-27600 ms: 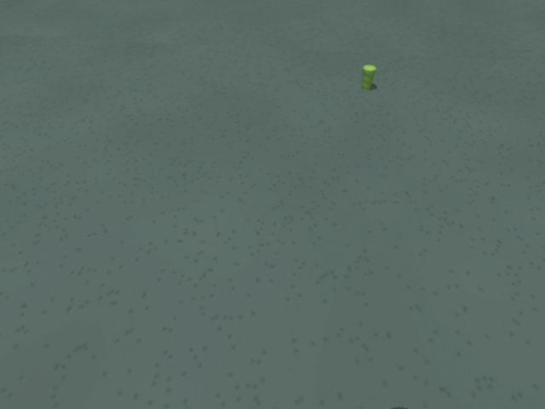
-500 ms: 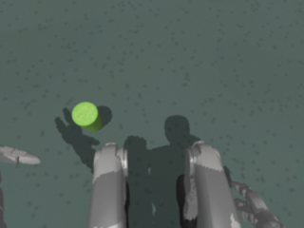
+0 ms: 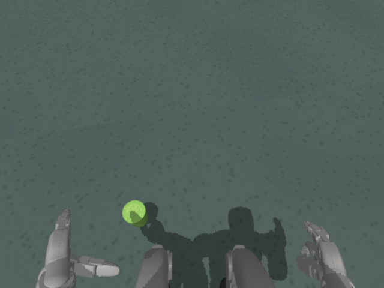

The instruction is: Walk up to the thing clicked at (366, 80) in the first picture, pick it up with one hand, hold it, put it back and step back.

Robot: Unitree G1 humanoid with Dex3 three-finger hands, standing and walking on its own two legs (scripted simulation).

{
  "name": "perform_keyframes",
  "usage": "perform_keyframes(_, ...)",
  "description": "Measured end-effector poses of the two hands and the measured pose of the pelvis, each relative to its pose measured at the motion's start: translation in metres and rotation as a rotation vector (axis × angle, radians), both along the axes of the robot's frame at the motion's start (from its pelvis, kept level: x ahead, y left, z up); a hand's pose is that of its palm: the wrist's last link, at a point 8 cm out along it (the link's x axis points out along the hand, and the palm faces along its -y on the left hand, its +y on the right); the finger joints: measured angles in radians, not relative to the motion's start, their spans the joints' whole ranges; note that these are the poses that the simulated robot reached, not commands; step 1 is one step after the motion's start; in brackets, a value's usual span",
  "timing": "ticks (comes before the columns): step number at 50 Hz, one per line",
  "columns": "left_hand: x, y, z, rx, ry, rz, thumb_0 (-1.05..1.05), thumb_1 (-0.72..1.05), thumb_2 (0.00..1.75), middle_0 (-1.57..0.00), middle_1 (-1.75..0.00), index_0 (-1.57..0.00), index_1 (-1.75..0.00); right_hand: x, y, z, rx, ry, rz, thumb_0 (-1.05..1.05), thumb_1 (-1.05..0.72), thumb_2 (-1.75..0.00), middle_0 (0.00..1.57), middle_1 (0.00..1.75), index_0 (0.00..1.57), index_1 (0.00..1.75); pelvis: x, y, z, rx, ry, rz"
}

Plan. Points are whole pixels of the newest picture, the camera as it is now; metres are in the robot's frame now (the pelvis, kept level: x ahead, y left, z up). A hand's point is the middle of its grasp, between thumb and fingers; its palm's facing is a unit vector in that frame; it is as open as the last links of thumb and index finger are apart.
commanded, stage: home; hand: left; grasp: from the side
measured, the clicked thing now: (137, 215) +0.40 +0.24 -0.56
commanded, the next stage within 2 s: none
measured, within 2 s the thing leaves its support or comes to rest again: neither
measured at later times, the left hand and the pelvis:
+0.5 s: hand (85, 254) +0.20 +0.20 +0.03, palm faces +0.13 -0.95 -0.29, open 17.5 cm; pelvis +0.04 +0.02 +0.08, yaw +1 degrees
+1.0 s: hand (96, 256) +0.20 +0.18 +0.03, palm faces +0.12 -0.95 -0.28, open 17.6 cm; pelvis +0.03 +0.00 +0.09, yaw +1 degrees
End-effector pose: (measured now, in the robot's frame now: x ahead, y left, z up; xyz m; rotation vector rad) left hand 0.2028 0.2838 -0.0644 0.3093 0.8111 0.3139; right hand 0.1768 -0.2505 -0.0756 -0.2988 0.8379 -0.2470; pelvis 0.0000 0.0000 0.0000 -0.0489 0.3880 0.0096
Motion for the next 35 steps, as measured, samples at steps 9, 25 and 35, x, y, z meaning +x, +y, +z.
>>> perform_keyframes(9,-0.008,-0.024,0.071,-0.056,-0.023,-0.017,-0.01,-0.49,0.08,-0.06,-0.06,-0.06,-0.07,-0.006,0.014,0.063,-0.002,-0.056,-0.042,0.01,-0.90,-0.91,0.20,0.30,0.21,0.30,0.023,0.008,0.055,-0.002,-0.121,0.011)
perform_keyframes(25,-0.025,-0.038,0.125,-0.089,-0.075,-0.056,-0.01,-0.56,0.05,-0.05,-0.05,-0.06,-0.06,0.014,0.040,0.097,0.051,-0.173,0.006,0.02,-0.90,-0.90,0.20,0.30,0.21,0.30,0.036,0.015,0.084,0.005,-0.226,0.013)
perform_keyframes(35,-0.029,-0.042,0.123,-0.092,-0.064,-0.050,-0.01,-0.57,0.04,-0.05,-0.05,-0.05,-0.05,0.019,0.031,0.103,0.026,-0.188,0.035,0.02,-0.90,-0.90,0.20,0.30,0.21,0.30,0.033,0.009,0.086,0.010,-0.242,0.019)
